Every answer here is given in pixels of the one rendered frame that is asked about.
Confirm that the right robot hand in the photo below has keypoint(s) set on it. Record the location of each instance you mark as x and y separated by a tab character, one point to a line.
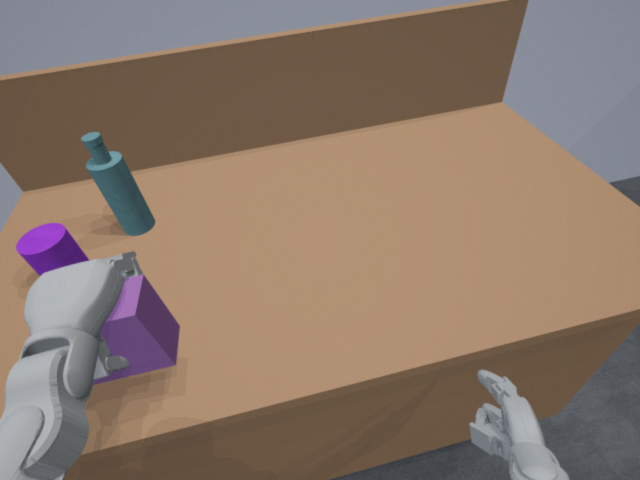
516	422

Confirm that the left robot hand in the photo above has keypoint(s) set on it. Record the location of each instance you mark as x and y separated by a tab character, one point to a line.
81	296

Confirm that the right robot forearm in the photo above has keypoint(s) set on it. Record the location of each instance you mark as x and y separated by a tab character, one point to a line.
533	461

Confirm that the left robot forearm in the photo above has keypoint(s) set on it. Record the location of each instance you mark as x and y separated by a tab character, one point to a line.
44	427

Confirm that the table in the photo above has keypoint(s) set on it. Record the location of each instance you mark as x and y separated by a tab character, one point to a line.
349	225

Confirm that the sponge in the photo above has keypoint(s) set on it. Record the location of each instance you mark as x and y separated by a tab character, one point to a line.
141	329

